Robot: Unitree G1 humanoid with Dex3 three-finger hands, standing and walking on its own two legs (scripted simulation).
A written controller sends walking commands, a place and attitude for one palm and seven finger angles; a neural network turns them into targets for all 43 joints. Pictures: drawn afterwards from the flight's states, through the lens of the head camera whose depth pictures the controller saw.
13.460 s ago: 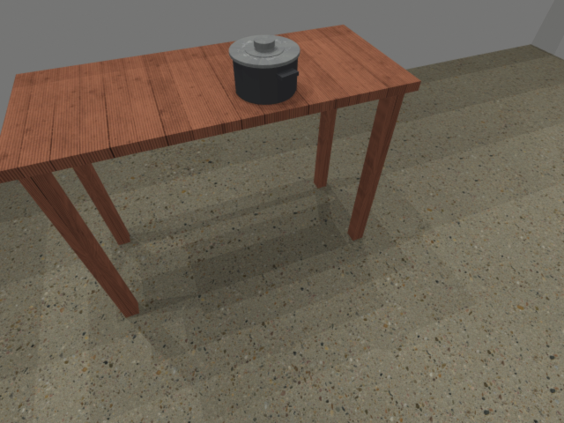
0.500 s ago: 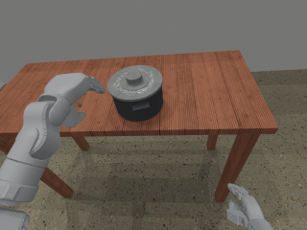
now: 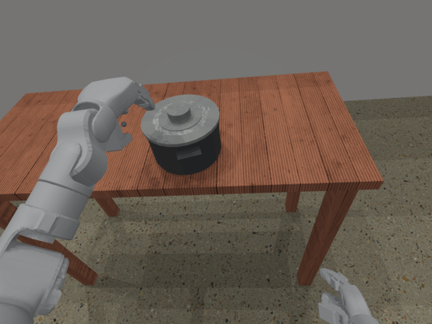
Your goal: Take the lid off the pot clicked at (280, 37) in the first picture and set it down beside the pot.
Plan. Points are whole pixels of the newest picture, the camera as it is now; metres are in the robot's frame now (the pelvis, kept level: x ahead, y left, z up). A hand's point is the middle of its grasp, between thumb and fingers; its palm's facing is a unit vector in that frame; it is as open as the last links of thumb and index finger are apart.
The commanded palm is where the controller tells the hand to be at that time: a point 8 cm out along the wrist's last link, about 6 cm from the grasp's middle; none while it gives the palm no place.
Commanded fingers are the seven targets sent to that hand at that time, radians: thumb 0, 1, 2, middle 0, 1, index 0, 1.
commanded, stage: move the open hand above the knob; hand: left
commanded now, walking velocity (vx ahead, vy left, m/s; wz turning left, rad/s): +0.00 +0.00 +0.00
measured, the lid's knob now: (178, 111) +0.53 +0.12 +0.13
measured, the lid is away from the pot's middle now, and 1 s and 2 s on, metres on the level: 0.00 0.00 0.00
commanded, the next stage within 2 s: lower the open fingers around the knob in 1.46 s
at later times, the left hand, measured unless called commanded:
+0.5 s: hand (166, 103) +0.47 +0.12 +0.19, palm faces -0.22 -0.05 -0.97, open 9.9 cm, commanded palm +0.46 +0.13 +0.26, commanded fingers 0.00 -0.34 1.59 -0.87 -0.08 -0.87 -0.08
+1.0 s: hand (173, 94) +0.51 +0.12 +0.19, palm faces -0.26 -0.05 -0.97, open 9.9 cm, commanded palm +0.49 +0.13 +0.26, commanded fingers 0.00 -0.34 1.59 -0.87 -0.08 -0.87 -0.08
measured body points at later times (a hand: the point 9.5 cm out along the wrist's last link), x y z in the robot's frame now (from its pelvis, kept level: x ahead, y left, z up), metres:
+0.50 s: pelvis +0.01 +0.00 +0.00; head +0.03 -0.05 +0.45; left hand +0.47 +0.12 +0.25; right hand +0.14 -0.25 -0.13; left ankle +0.04 +0.11 -0.74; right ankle -0.03 -0.11 -0.74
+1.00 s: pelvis +0.03 +0.00 +0.00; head +0.06 -0.04 +0.45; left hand +0.52 +0.12 +0.24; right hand +0.12 -0.25 -0.13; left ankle +0.04 +0.11 -0.74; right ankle -0.03 -0.11 -0.74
